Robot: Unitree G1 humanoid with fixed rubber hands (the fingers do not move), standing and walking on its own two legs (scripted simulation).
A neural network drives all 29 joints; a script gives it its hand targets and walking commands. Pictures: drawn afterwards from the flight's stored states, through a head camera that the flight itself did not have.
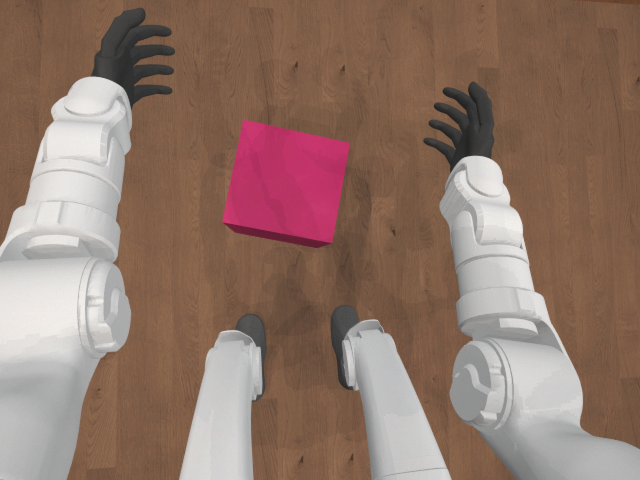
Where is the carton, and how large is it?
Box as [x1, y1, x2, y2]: [222, 120, 349, 247]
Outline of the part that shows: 243,120 222,221 235,232 314,247 330,243 333,235 349,143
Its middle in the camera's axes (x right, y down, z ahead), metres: -0.07 -0.10 +0.86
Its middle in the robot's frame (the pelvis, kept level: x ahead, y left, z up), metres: +0.50 -0.01 -0.53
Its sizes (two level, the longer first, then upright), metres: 0.210 0.200 0.250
